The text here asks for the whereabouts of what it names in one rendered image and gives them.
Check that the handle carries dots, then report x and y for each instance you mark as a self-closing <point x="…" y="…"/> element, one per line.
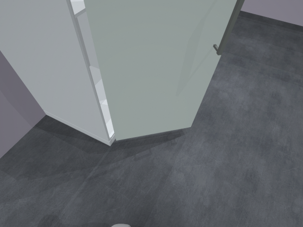
<point x="229" y="27"/>

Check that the fridge door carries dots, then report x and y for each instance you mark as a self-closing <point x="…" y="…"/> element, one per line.
<point x="156" y="59"/>

